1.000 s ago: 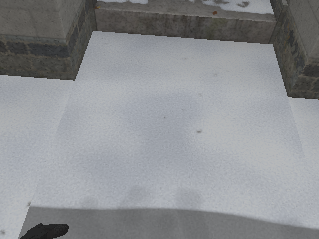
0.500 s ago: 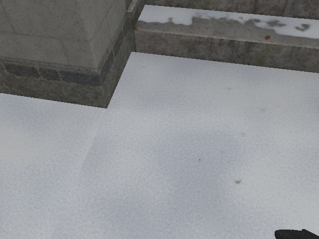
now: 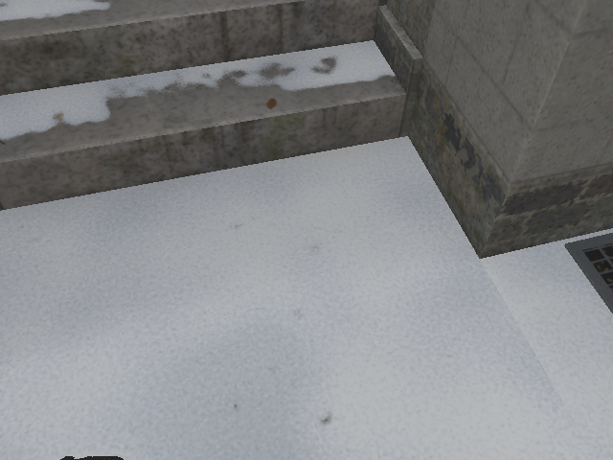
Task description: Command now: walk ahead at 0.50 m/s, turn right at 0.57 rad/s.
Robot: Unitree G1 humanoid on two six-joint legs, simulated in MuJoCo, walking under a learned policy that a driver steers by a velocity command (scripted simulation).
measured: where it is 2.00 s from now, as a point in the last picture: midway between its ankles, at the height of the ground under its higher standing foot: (301, 403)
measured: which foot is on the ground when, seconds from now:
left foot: down 0.00-0.16, up 0.18-0.70, down 0.72-1.00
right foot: up 0.00-0.12, down 0.14-0.74, up 0.76-1.00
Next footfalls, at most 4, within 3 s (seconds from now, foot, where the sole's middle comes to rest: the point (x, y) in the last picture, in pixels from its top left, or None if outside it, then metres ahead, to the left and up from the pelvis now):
0.14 right None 0.24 -0.15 -0.78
0.72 left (245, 430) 0.55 0.10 -0.78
1.22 right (310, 353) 0.72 -0.06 -0.78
1.86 right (345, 359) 0.70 -0.14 -0.78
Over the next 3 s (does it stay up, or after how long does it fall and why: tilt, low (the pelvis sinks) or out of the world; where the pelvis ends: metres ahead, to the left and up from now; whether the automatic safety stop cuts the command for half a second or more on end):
stays up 0.60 -0.05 0.00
